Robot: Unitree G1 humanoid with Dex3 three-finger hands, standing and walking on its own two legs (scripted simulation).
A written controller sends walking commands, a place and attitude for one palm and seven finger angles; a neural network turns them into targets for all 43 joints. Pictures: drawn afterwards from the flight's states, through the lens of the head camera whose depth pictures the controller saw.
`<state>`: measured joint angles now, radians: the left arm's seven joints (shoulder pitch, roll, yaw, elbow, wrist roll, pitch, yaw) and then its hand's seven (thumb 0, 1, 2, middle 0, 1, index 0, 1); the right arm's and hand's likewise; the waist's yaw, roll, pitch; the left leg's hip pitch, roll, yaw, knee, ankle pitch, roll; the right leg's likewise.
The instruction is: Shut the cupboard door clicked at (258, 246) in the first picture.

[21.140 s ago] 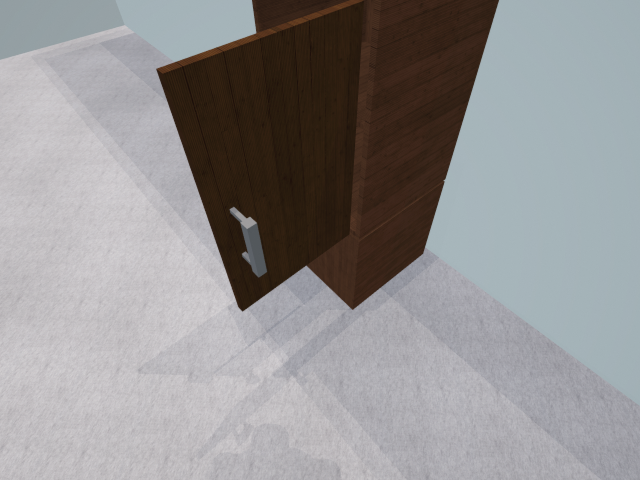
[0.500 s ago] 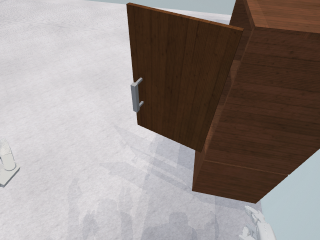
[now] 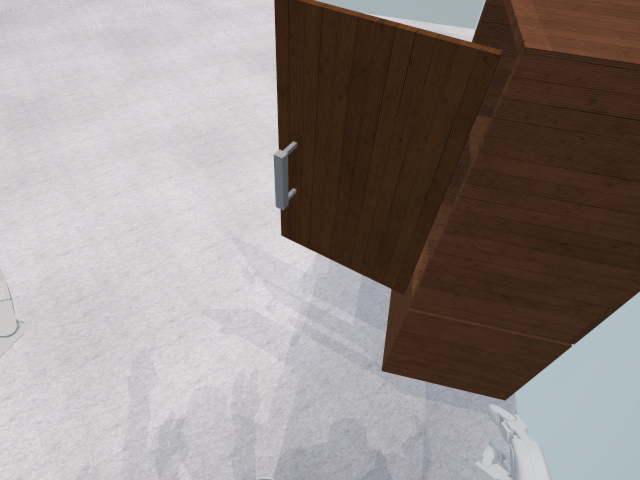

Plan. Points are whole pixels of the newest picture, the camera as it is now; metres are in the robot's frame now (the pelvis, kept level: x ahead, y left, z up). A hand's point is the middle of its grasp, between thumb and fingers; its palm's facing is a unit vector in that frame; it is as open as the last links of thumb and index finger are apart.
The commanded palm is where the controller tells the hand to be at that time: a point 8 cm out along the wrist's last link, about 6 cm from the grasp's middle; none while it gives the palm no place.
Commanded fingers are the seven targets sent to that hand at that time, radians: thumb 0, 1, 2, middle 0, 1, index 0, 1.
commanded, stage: step back with the hand held close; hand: left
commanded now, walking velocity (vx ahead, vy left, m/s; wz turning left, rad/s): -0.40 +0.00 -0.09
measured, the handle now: (287, 176) +0.72 +0.10 -0.08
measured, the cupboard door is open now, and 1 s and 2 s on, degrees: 73 73 73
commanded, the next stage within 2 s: stop stepping back and stand still in 0.34 s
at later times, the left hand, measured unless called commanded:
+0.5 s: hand out of the picture +0.14 +0.26 +0.17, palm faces +0.28 -0.81 -0.51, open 7.4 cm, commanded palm +0.08 +0.29 +0.19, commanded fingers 0.00 0.90 0.90 -0.20 -0.30 -0.20 -0.30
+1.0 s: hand out of the picture +0.04 +0.29 +0.18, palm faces +0.45 -0.82 -0.35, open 7.4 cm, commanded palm -0.02 +0.32 +0.19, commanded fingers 0.00 0.90 0.90 -0.20 -0.30 -0.20 -0.30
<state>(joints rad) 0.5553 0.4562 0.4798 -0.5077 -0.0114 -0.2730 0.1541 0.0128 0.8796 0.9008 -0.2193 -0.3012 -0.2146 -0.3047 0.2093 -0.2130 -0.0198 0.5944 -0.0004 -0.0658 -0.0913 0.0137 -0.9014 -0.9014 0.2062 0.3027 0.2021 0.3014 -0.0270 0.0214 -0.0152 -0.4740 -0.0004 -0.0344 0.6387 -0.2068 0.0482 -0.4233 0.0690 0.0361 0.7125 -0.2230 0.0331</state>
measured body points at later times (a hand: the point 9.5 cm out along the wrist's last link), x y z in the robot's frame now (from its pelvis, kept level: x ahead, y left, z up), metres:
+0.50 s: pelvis -0.09 +0.01 +0.01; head -0.07 +0.04 +0.46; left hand +0.12 +0.30 +0.20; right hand +0.04 -0.27 -0.05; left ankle -0.04 +0.08 -0.73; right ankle -0.13 -0.12 -0.72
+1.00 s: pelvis -0.19 +0.03 +0.00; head -0.22 +0.05 +0.45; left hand +0.01 +0.33 +0.19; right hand -0.08 -0.22 -0.09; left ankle -0.14 +0.13 -0.73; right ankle -0.22 -0.08 -0.72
